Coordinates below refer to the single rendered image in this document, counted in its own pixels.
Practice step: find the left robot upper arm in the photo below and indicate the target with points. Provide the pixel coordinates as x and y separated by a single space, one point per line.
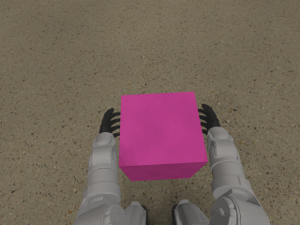
109 213

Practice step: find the right robot forearm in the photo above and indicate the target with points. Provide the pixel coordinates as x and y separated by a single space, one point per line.
226 167

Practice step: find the carton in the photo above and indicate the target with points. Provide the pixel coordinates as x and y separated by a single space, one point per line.
161 136

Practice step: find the left robot forearm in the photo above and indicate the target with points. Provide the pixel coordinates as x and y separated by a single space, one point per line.
102 174

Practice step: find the right robot thigh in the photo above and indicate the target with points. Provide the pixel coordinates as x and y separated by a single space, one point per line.
189 214

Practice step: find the right robot upper arm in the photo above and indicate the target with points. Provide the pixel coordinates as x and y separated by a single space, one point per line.
227 210

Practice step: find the left robot hand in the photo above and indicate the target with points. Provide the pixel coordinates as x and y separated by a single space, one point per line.
106 123

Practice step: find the right robot hand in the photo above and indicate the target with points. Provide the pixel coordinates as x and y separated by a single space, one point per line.
210 118

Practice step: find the right robot shin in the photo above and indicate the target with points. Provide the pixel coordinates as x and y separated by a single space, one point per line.
183 201

